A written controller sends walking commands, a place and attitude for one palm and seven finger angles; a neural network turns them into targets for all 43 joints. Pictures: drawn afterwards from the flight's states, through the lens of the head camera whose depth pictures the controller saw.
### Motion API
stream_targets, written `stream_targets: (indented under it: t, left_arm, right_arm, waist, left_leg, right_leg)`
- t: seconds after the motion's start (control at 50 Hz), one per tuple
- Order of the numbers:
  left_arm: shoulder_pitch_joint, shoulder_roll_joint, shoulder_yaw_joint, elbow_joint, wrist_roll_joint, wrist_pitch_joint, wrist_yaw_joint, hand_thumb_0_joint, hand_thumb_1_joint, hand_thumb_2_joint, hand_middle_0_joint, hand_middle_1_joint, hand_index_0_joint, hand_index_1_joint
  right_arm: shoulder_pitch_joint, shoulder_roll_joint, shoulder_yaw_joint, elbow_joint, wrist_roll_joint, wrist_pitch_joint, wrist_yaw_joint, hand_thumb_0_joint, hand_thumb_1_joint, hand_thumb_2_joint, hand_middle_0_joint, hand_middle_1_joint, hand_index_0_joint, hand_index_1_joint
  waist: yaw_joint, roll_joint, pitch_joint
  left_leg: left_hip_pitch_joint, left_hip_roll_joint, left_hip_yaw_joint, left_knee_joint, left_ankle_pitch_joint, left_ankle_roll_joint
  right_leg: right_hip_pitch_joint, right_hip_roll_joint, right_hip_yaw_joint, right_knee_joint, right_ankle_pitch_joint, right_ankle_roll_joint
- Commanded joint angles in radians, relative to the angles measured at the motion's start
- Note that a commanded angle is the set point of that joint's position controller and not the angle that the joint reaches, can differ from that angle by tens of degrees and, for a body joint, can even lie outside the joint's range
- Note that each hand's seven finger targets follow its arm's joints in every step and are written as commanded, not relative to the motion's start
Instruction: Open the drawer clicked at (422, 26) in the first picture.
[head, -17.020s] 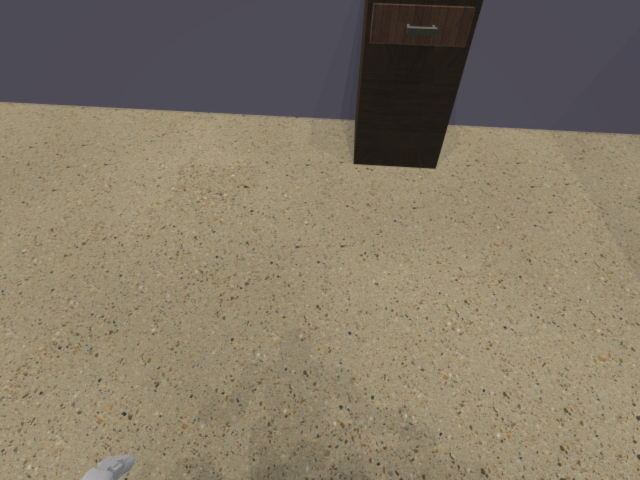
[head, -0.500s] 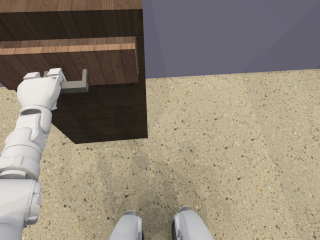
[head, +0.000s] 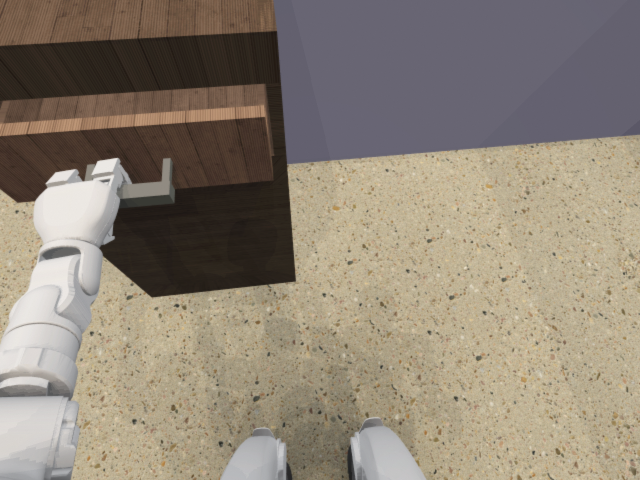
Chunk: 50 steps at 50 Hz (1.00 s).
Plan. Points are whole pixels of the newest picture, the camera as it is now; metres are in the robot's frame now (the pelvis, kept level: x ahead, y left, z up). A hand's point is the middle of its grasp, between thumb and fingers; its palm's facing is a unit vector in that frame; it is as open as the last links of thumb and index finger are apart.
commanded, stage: pull the drawer open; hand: left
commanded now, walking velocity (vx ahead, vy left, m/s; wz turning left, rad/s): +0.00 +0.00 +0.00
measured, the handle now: (128, 182) +0.49 +0.26 +0.00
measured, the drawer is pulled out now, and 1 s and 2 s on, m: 0.05 0.16 0.30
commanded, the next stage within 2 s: open the thumb to release the handle in 1.84 s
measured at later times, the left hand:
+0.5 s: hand (97, 256) +0.40 +0.29 -0.02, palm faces -0.06 -0.04 -1.00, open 5.7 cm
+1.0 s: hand (93, 317) +0.31 +0.27 -0.02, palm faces -0.03 -0.06 -1.00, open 6.1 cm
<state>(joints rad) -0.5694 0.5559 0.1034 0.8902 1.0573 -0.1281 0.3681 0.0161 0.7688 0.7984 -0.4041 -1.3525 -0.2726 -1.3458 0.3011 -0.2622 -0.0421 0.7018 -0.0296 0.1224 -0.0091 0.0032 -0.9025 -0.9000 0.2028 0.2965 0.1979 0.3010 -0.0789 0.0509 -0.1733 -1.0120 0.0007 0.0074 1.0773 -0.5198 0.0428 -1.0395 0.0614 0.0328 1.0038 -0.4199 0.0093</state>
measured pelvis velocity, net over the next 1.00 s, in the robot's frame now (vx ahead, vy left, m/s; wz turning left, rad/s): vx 0.03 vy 0.00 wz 0.01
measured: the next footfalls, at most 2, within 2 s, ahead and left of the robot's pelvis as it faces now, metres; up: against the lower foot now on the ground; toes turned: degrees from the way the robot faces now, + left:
none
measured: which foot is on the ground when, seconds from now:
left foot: down 0.00-1.00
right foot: down 0.00-1.00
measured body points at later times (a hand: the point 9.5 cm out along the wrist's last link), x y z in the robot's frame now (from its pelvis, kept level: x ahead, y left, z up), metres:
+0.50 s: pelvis +0.02 +0.00 +0.01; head +0.14 +0.01 +0.45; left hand +0.39 +0.29 +0.03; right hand +0.16 -0.25 -0.12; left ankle -0.02 +0.09 -0.66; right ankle +0.02 -0.13 -0.66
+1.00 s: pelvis +0.03 +0.00 +0.02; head +0.13 +0.00 +0.46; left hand +0.31 +0.27 +0.03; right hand +0.14 -0.27 -0.11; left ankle -0.02 +0.09 -0.66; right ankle +0.02 -0.13 -0.66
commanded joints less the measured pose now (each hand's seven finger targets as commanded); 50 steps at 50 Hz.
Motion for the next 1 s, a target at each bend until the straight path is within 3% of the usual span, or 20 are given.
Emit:
stream_targets:
  t: [0.0, 0.14, 0.18, 0.2, 0.22, 0.26, 0.28, 0.32, 0.4, 0.46, 0.54, 0.6, 0.66, 0.7, 0.78, 0.84, 0.88, 0.92, 0.98]
  left_arm:
    - [0.061, 0.153, 0.035, -0.222, 0.001, -0.026, 0.045, 0.0, 0.9, 0.9, -0.4, -1.35, -0.4, -1.35]
    - [0.299, 0.078, 0.041, -0.396, -0.005, 0.039, 0.104, 0.0, 0.9, 0.9, -0.4, -1.35, -0.4, -1.35]
    - [-0.037, 0.124, 0.026, -0.36, 0.036, 0.05, 0.127, 0.0, 0.9, 0.9, -0.4, -1.35, -0.4, -1.35]
    - [-0.088, 0.107, 0.005, -0.317, 0.049, 0.055, 0.131, 0.0, 0.9, 0.9, -0.4, -1.35, -0.4, -1.35]
    - [-0.051, 0.125, 0.028, -0.292, 0.053, 0.062, 0.133, 0.0, 0.9, 0.9, -0.4, -1.35, -0.4, -1.35]
    - [-0.055, 0.15, 0.041, -0.293, 0.056, 0.082, 0.135, 0.0, 0.9, 0.9, -0.4, -1.35, -0.4, -1.35]
    - [-0.068, 0.158, 0.038, -0.303, 0.063, 0.091, 0.138, 0.0, 0.9, 0.9, -0.4, -1.35, -0.4, -1.35]
    - [-0.092, 0.08, -0.032, -0.299, 0.054, 0.112, 0.129, 0.0, 0.9, 0.9, -0.4, -1.35, -0.4, -1.35]
    - [-0.117, 0.089, -0.037, -0.242, 0.027, 0.123, 0.09, 0.0, 0.9, 0.9, -0.4, -1.35, -0.4, -1.35]
    - [-0.148, 0.097, -0.04, -0.189, 0.024, 0.097, 0.057, 0.0, 0.9, 0.9, -0.4, -1.35, -0.4, -1.35]
    - [0.027, 0.082, -0.029, -0.199, 0.02, 0.04, 0.031, 0.0, 0.9, 0.9, -0.4, -1.35, -0.4, -1.35]
    - [0.168, 0.074, -0.003, -0.291, 0.017, 0.004, 0.039, 0.0, 0.9, 0.9, -0.4, -1.35, -0.4, -1.35]
    - [0.304, 0.049, 0.008, -0.367, 0.008, -0.004, 0.06, 0.0, 0.9, 0.9, -0.4, -1.35, -0.4, -1.35]
    - [0.356, 0.037, 0.01, -0.411, 0.005, 0.004, 0.081, 0.0, 0.9, 0.9, -0.4, -1.35, -0.4, -1.35]
    - [0.467, 0.037, 0.031, -0.519, 0.008, 0.038, 0.126, 0.0, 0.9, 0.9, -0.4, -1.35, -0.4, -1.35]
    - [0.561, -0.014, -0.001, -0.598, 0.0, 0.072, 0.149, 0.0, 0.9, 0.9, -0.4, -1.35, -0.4, -1.35]
    - [0.632, -0.007, 0.014, -0.645, -0.007, 0.091, 0.16, 0.0, 0.9, 0.9, -0.4, -1.35, -0.4, -1.35]
    - [0.68, -0.03, -0.005, -0.681, -0.007, 0.11, 0.17, 0.0, 0.9, 0.9, -0.4, -1.35, -0.4, -1.35]
    - [0.761, -0.029, 0.006, -0.725, -0.004, 0.127, 0.182, 0.0, 0.9, 0.9, -0.4, -1.35, -0.4, -1.35]
  right_arm:
    - [0.072, -0.159, -0.06, -0.095, 0.003, -0.009, -0.009, 0.0, -0.9, -0.9, 0.2, 0.3, 0.2, 0.3]
    - [0.028, -0.154, -0.071, -0.127, 0.0, -0.001, 0.007, 0.0, -0.9, -0.9, 0.2, 0.3, 0.2, 0.3]
    - [0.043, -0.165, -0.067, -0.073, -0.009, 0.005, -0.012, 0.0, -0.9, -0.9, 0.2, 0.3, 0.2, 0.3]
    - [0.055, -0.16, -0.065, -0.061, -0.017, 0.004, -0.016, 0.0, -0.9, -0.9, 0.2, 0.3, 0.2, 0.3]
    - [0.053, -0.162, -0.065, -0.06, -0.022, 0.006, -0.016, 0.0, -0.9, -0.9, 0.2, 0.3, 0.2, 0.3]
    - [0.044, -0.162, -0.065, -0.066, -0.026, 0.015, -0.02, 0.0, -0.9, -0.9, 0.2, 0.3, 0.2, 0.3]
    - [0.05, -0.158, -0.065, -0.07, -0.026, 0.02, -0.022, 0.0, -0.9, -0.9, 0.2, 0.3, 0.2, 0.3]
    - [0.051, -0.147, -0.066, -0.076, -0.02, 0.026, -0.019, 0.0, -0.9, -0.9, 0.2, 0.3, 0.2, 0.3]
    - [0.045, -0.146, -0.061, -0.081, -0.013, 0.034, -0.032, 0.0, -0.9, -0.9, 0.2, 0.3, 0.2, 0.3]
    - [0.035, -0.145, -0.049, -0.081, -0.013, 0.03, -0.043, 0.0, -0.9, -0.9, 0.2, 0.3, 0.2, 0.3]
    - [0.006, -0.134, -0.044, -0.123, -0.006, 0.025, -0.04, 0.0, -0.9, -0.9, 0.2, 0.3, 0.2, 0.3]
    - [-0.012, -0.126, -0.047, -0.149, -0.003, 0.021, -0.03, 0.0, -0.9, -0.9, 0.2, 0.3, 0.2, 0.3]
    - [-0.033, -0.128, -0.053, -0.169, -0.002, 0.013, -0.017, 0.0, -0.9, -0.9, 0.2, 0.3, 0.2, 0.3]
    - [-0.036, -0.131, -0.058, -0.17, 0.003, 0.008, -0.012, 0.0, -0.9, -0.9, 0.2, 0.3, 0.2, 0.3]
    - [-0.048, -0.137, -0.066, -0.173, 0.001, -0.005, -0.005, 0.0, -0.9, -0.9, 0.2, 0.3, 0.2, 0.3]
    - [-0.056, -0.136, -0.07, -0.176, 0.001, -0.019, 0.0, 0.0, -0.9, -0.9, 0.2, 0.3, 0.2, 0.3]
    - [-0.065, -0.136, -0.067, -0.18, -0.002, -0.027, 0.002, 0.0, -0.9, -0.9, 0.2, 0.3, 0.2, 0.3]
    - [-0.084, -0.135, -0.065, -0.183, -0.002, -0.036, 0.003, 0.0, -0.9, -0.9, 0.2, 0.3, 0.2, 0.3]
    - [-0.105, -0.13, -0.058, -0.191, -0.005, -0.048, 0.004, 0.0, -0.9, -0.9, 0.2, 0.3, 0.2, 0.3]
  waist:
    - [0.076, 0.002, -0.427]
    - [0.087, -0.022, -0.397]
    - [0.009, 0.008, -0.35]
    - [-0.001, 0.034, -0.327]
    - [0.021, 0.029, -0.337]
    - [0.038, 0.046, -0.4]
    - [0.044, 0.083, -0.429]
    - [0.031, 0.106, -0.421]
    - [0.017, -0.011, -0.421]
    - [0.014, -0.017, -0.385]
    - [0.067, -0.017, -0.372]
    - [0.103, 0.02, -0.403]
    - [0.113, 0.006, -0.386]
    - [0.104, -0.037, -0.361]
    - [0.108, -0.011, -0.361]
    - [0.098, -0.009, -0.352]
    - [0.106, 0.006, -0.357]
    - [0.096, -0.003, -0.33]
    - [0.1, -0.004, -0.309]
  left_leg:
    - [0.333, 0.006, -0.017, -0.144, 0.55, -0.007]
    - [0.409, 0.015, -0.022, -0.154, 0.725, -0.017]
    - [0.399, 0.021, -0.045, -0.128, 0.676, -0.025]
    - [0.396, 0.019, -0.049, -0.12, 0.672, -0.029]
    - [0.4, 0.016, -0.044, -0.119, 0.67, -0.032]
    - [0.431, 0.008, -0.037, -0.112, 0.727, -0.035]
    - [0.466, 0.009, -0.042, -0.112, 0.781, -0.046]
    - [0.513, 0.014, -0.056, -0.119, 0.839, -0.061]
    - [0.455, 0.002, -0.044, -0.126, 0.724, -0.033]
    - [0.389, -0.009, -0.038, -0.136, 0.6, -0.018]
    - [0.352, -0.018, -0.013, -0.155, 0.519, -0.009]
    - [0.378, -0.012, -0.015, -0.162, 0.571, -0.013]
    - [0.373, -0.006, -0.018, -0.169, 0.585, -0.016]
    - [0.362, -0.002, -0.015, -0.175, 0.551, -0.014]
    - [0.4, 0.004, -0.019, -0.187, 0.582, -0.021]
    - [0.439, 0.01, -0.026, -0.19, 0.633, -0.026]
    - [0.457, 0.012, -0.029, -0.189, 0.676, -0.029]
    - [0.463, 0.014, -0.032, -0.194, 0.667, -0.031]
    - [0.473, 0.015, -0.035, -0.195, 0.68, -0.032]
  right_leg:
    - [0.337, 0.0, -0.063, -0.092, 0.38, -0.056]
    - [0.393, -0.006, -0.064, -0.108, 0.497, -0.049]
    - [0.278, -0.011, -0.073, -0.086, 0.444, -0.043]
    - [0.238, -0.011, -0.083, -0.074, 0.413, -0.045]
    - [0.244, -0.01, -0.086, -0.071, 0.397, -0.048]
    - [0.281, -0.01, -0.077, -0.071, 0.445, -0.051]
    - [0.285, -0.014, -0.077, -0.068, 0.464, -0.05]
    - [0.263, -0.009, -0.09, -0.08, 0.451, -0.05]
    - [0.329, -0.009, -0.079, -0.105, 0.458, -0.044]
    - [0.328, -0.013, -0.076, -0.105, 0.415, -0.048]
    - [0.377, -0.009, -0.066, -0.117, 0.389, -0.055]
    - [0.396, -0.006, -0.061, -0.11, 0.401, -0.062]
    - [0.403, -0.002, -0.062, -0.112, 0.396, -0.064]
    - [0.402, -0.001, -0.061, -0.118, 0.39, -0.06]
    - [0.408, -0.004, -0.061, -0.119, 0.402, -0.06]
    - [0.408, -0.005, -0.065, -0.125, 0.427, -0.057]
    - [0.423, -0.009, -0.063, -0.121, 0.453, -0.055]
    - [0.416, -0.009, -0.065, -0.129, 0.449, -0.052]
    - [0.421, -0.012, -0.069, -0.127, 0.456, -0.051]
